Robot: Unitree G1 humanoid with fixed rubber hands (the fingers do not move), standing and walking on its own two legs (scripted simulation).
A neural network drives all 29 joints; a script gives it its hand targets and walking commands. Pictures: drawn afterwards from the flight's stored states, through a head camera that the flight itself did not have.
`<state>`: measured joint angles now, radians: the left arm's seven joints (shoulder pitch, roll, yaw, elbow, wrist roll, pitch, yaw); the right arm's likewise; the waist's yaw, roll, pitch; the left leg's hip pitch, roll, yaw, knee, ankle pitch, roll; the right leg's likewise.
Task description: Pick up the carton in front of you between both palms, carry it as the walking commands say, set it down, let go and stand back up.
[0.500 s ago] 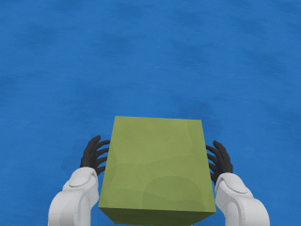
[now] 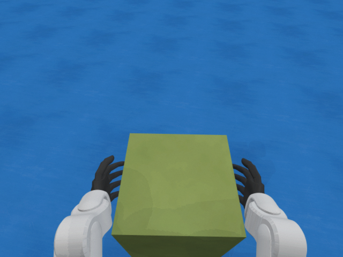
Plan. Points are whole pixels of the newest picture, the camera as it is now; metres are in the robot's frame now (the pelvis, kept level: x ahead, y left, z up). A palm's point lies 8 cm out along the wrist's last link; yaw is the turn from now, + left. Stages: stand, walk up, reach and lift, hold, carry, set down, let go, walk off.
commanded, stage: carry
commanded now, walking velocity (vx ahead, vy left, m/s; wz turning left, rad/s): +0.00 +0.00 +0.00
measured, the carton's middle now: (176, 200) +0.25 +0.00 +0.01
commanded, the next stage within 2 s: hold in 1.32 s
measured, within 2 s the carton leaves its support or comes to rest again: neither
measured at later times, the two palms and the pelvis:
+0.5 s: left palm (90, 210) +0.20 +0.16 +0.09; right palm (251, 214) +0.20 -0.14 +0.09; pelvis -0.03 +0.01 +0.00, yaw +0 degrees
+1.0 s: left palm (94, 216) +0.20 +0.17 +0.05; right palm (242, 220) +0.20 -0.13 +0.05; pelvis -0.07 +0.02 +0.00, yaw +0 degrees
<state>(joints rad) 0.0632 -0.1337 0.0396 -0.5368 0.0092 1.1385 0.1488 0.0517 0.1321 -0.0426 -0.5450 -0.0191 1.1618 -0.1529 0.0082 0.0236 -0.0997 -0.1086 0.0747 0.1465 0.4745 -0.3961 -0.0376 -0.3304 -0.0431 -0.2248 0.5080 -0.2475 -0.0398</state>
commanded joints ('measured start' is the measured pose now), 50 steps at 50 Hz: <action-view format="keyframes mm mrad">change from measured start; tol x2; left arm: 1 -327 -701 -573 -134 -195 -20 -36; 11 -307 -661 -558 -114 -174 -9 -29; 25 -345 -644 -548 -76 -165 6 -32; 34 -424 -583 -518 75 -125 -30 -96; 43 -512 -626 -492 225 -92 -142 -175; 50 -581 -671 -442 396 -41 -267 -232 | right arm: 1 -307 682 560 -120 186 -37 41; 10 -295 638 550 -117 177 -31 38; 16 -325 636 556 -122 188 -29 41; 25 -335 623 546 -77 173 -17 41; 34 -416 559 518 71 135 -54 101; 41 -502 611 513 181 114 -138 163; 50 -583 662 449 388 50 -290 236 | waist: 1 -7 -27 -271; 14 -9 10 -183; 30 -6 -11 -107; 50 -9 -22 -167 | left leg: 1 -2 69 -33 -3 584 0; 6 16 94 -38 -2 697 9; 13 -1 109 -45 -14 663 28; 22 -63 93 -58 -57 421 40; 34 -118 85 -84 -105 244 58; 40 -128 81 -90 -107 199 64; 50 -125 79 -88 -83 222 65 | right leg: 1 285 -143 128 39 827 -21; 5 234 -124 104 44 690 -7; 13 177 -118 99 45 479 5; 19 186 -126 110 13 440 9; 31 158 -128 131 -50 267 18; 39 165 -131 138 -66 214 17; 50 172 -135 135 -56 263 12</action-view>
